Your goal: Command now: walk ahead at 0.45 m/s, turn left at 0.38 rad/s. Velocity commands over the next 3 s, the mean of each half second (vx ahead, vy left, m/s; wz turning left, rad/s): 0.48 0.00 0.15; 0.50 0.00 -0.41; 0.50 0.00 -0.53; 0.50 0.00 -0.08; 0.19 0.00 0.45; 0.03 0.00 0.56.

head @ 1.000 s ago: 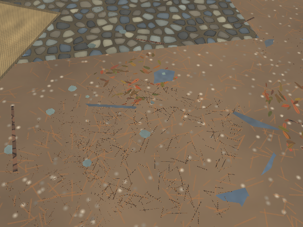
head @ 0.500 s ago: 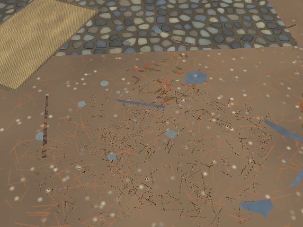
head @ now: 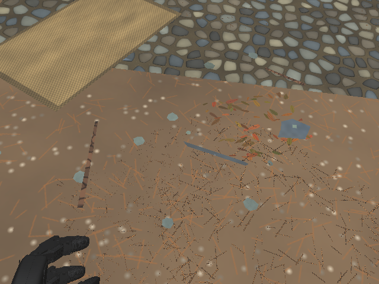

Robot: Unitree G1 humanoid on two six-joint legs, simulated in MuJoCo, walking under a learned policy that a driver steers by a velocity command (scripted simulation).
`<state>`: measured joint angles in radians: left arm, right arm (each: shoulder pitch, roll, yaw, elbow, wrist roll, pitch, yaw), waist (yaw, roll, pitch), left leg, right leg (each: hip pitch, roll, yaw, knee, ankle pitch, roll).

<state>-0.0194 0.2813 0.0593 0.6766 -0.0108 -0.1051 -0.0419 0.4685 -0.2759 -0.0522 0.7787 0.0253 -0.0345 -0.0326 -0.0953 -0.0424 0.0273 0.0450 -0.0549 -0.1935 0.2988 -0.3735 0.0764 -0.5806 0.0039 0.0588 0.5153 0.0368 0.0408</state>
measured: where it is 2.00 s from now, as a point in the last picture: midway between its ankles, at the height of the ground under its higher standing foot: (210, 136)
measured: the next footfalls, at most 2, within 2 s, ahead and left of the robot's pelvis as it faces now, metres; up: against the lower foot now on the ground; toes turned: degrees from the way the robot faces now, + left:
right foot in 0.08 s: +0.22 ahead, -0.13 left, +0.00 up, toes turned +4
left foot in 0.56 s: +0.50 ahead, +0.15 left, +0.00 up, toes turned +2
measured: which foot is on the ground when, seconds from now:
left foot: down 0.00-0.10, up 0.12-0.54, down 0.56-1.00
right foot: up 0.00-0.06, down 0.08-0.56, up 0.58-1.00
